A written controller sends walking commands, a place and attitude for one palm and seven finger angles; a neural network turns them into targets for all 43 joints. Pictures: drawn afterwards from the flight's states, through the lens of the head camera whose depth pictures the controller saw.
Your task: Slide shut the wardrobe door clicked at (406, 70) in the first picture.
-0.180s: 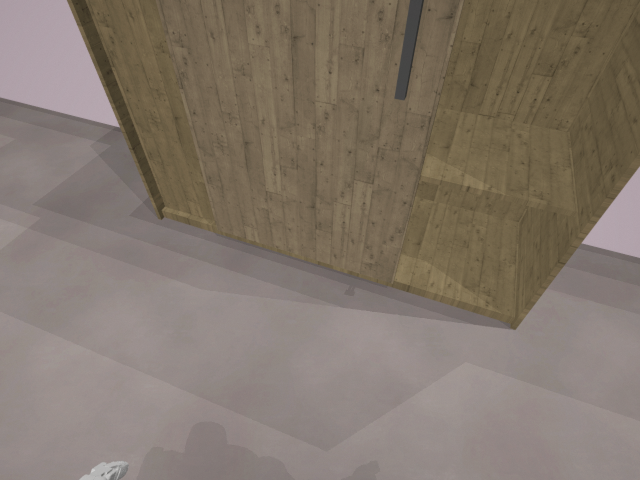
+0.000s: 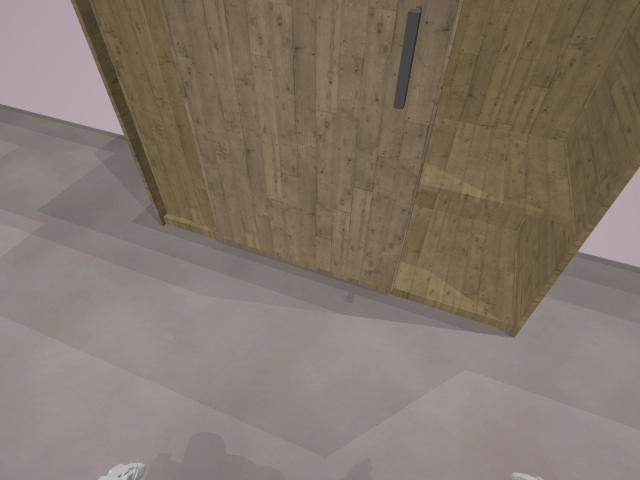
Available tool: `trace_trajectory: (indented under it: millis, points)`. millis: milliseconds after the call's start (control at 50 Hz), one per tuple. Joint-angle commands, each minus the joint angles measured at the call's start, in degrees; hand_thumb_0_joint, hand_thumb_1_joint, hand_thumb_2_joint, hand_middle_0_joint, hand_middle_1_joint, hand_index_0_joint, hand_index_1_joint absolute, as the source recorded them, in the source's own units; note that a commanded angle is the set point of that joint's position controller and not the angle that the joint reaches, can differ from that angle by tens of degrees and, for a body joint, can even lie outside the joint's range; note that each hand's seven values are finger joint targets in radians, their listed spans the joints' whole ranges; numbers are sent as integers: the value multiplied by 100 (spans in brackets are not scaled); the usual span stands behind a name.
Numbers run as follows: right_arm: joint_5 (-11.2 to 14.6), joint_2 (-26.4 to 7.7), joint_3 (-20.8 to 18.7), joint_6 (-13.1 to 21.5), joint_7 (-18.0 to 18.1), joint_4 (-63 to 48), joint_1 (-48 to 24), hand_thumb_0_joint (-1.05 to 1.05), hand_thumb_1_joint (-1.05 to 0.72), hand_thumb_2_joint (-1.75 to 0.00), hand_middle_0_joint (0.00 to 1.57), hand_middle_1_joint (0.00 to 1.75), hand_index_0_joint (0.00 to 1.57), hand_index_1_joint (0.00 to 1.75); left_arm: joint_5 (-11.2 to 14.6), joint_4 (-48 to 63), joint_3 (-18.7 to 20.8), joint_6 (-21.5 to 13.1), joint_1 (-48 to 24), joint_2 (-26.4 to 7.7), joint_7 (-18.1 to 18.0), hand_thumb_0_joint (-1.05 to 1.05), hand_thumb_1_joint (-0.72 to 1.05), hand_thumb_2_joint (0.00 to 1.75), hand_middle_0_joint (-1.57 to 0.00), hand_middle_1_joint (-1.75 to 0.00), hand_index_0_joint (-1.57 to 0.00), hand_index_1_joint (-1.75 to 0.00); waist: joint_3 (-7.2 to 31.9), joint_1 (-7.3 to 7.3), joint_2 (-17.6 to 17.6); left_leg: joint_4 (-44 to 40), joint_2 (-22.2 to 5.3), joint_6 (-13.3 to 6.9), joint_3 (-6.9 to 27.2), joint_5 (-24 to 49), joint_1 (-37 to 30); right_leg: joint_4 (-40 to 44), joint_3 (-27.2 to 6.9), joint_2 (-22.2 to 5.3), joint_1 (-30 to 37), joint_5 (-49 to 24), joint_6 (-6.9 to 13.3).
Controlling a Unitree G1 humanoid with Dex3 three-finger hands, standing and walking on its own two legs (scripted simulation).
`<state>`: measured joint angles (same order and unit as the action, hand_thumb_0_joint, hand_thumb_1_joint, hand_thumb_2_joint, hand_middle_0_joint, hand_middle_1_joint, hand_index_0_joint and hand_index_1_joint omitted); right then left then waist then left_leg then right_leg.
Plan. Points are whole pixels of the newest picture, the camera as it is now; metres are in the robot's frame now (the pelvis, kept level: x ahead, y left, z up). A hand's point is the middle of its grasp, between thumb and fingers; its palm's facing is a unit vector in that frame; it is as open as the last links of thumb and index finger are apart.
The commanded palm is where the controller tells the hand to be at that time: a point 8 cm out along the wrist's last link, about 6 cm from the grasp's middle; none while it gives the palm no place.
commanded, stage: stand and wait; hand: left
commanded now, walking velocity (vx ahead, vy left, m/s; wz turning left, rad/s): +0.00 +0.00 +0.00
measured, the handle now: (408, 59) +0.93 -0.14 +0.14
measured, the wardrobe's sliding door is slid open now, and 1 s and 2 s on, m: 0.44 0.44 0.44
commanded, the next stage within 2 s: look at it before walking up in 0.64 s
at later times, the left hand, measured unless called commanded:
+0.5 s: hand out of the picture +0.05 +0.24 -0.15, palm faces -0.02 -0.94 -0.35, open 7.4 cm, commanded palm none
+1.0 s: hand out of the picture +0.06 +0.23 -0.15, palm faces -0.03 -0.94 -0.33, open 7.4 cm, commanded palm none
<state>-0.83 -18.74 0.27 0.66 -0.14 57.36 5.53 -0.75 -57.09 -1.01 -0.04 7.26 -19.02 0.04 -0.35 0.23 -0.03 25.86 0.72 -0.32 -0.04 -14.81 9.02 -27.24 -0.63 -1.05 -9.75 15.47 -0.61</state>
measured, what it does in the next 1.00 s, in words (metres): stands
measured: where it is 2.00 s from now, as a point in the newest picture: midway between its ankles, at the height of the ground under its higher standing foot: outside the picture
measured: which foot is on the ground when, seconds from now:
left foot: down 0.00-1.00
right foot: down 0.00-1.00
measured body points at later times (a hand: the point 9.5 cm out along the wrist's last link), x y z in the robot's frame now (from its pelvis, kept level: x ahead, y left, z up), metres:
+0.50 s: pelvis -0.02 -0.01 +0.00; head -0.02 -0.01 +0.45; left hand +0.05 +0.29 -0.13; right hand +0.05 -0.31 -0.13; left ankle -0.01 +0.12 -0.74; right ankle -0.01 -0.13 -0.74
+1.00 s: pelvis -0.02 -0.01 +0.01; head -0.01 -0.01 +0.46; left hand +0.06 +0.28 -0.12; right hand +0.06 -0.31 -0.13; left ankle -0.01 +0.12 -0.74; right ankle -0.01 -0.13 -0.74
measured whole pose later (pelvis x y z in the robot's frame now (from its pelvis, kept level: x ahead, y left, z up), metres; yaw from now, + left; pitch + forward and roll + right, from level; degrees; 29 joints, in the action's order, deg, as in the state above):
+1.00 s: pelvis -0.02 -0.01 +0.01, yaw +0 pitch -2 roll +0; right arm -0.5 -19.2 0.2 0.7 -0.1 63.3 7.6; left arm -0.8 -61.6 -0.5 -0.5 7.9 -19.3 0.2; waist -1.7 -0.1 0.0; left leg 21.3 -0.5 0.8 0.4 -11.0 8.3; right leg -22.2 -0.2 0.2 -8.8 11.4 0.3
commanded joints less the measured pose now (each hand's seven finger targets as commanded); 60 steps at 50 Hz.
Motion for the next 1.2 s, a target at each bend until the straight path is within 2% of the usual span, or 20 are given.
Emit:
trace_trajectory:
  millis: [0,80,160,260,340,540,780,1000,1180]
  points:
    - [3,-1209,-294,141,98,-312,-249,0,-90,-90,20,30,20,30,5,347,327,-138,-237,-1243,-86,0,90,90,-20,-30,-20,-30,278,-24,-14,-447,-649,-185,515,1328,-40,457,-455,-559,42,-1294,274]
    - [2,-1183,-286,134,96,-230,-264,0,-90,-90,20,30,20,30,7,275,326,-134,-230,-1214,-74,0,90,90,-20,-30,-20,-30,160,-22,37,-557,-634,-167,529,996,26,610,-508,-562,-11,-981,264]
    - [7,-1186,-278,142,97,-135,-208,0,-90,-90,20,30,20,30,13,187,329,-147,-205,-1213,-71,0,90,90,-20,-30,-20,-30,269,-31,12,-592,-655,-156,551,991,-49,670,-537,-574,50,-944,274]
    - [17,-1203,-263,133,96,0,-174,0,-90,-90,20,30,20,30,15,65,326,-148,-178,-1220,-68,0,90,90,-20,-30,-20,-30,133,-27,39,-670,-660,-136,568,844,5,779,-577,-579,15,-792,277]
    - [25,-1217,-254,139,94,86,-72,0,-90,-90,20,30,20,30,19,-13,325,-149,-153,-1237,-67,0,90,90,-20,-30,-20,-30,217,-25,-15,-725,-683,-134,588,778,-14,823,-575,-582,86,-673,272]
    - [24,-1238,-240,128,86,224,-4,0,-90,-90,20,30,20,30,16,-96,317,-149,-139,-1261,-63,0,90,90,-20,-30,-20,-30,74,-25,-68,-801,-679,-114,606,569,50,964,-657,-581,-25,-347,276]
    - [24,-1235,-239,138,80,247,-3,0,-90,-90,20,30,20,30,9,-91,321,-152,-176,-1245,-60,0,90,90,-20,-30,-20,-30,49,-19,-26,-836,-688,-103,621,650,59,986,-624,-580,-15,-419,261]
    - [39,-1243,-239,148,90,227,-70,0,-90,-90,20,30,20,30,9,-97,317,-168,-136,-1239,-65,0,90,90,-20,-30,-20,-30,201,-12,20,-801,-736,-108,601,1032,-136,917,-561,-580,98,-968,258]
    - [42,-1238,-236,143,93,249,-111,0,-90,-90,20,30,20,30,12,-117,307,-173,-139,-1250,-66,0,90,90,-20,-30,-20,-30,195,-20,31,-838,-738,-94,585,1073,-181,964,-550,-600,171,-1085,248]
